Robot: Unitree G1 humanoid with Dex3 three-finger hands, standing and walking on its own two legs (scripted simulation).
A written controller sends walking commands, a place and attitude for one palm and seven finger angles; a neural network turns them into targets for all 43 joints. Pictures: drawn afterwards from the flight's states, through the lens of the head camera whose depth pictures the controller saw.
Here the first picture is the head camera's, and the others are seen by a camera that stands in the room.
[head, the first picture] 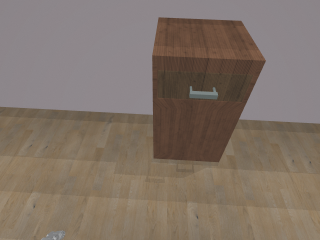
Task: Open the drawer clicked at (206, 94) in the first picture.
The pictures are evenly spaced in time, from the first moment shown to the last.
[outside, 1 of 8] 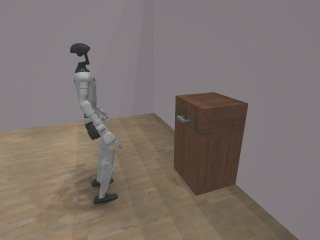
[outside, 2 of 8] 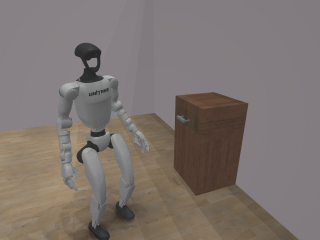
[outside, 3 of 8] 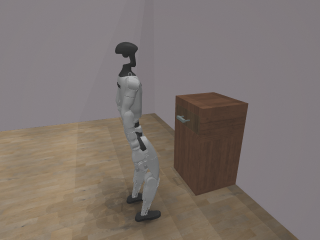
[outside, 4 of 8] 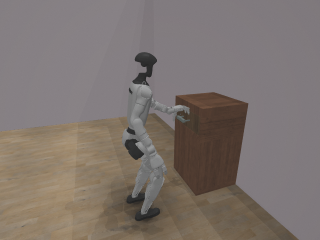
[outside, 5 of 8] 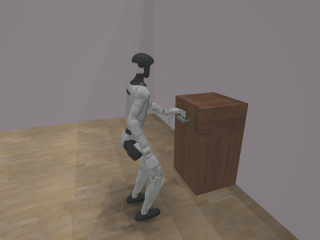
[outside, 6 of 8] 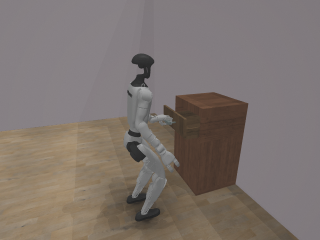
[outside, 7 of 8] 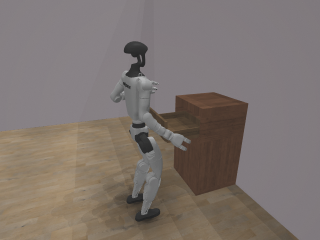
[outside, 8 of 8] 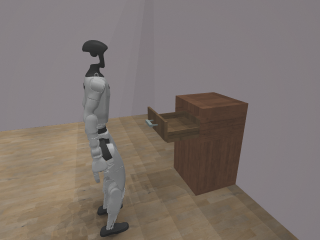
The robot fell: no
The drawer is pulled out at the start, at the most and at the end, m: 0.00 0.30 0.30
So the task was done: yes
